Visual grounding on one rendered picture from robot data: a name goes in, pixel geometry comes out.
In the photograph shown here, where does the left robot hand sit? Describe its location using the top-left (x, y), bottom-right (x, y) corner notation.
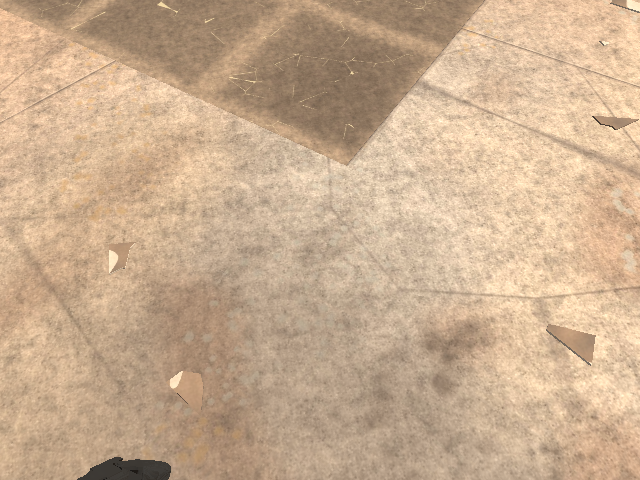
top-left (77, 457), bottom-right (171, 480)

